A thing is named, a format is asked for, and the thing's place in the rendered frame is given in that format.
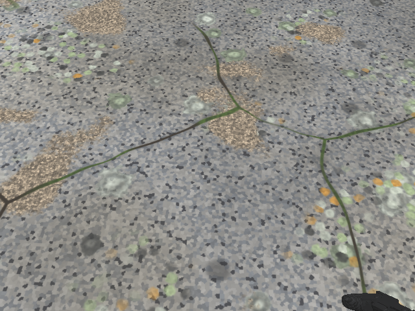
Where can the right robot hand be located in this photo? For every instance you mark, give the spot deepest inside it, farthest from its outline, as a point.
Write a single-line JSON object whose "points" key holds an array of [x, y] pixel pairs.
{"points": [[372, 302]]}

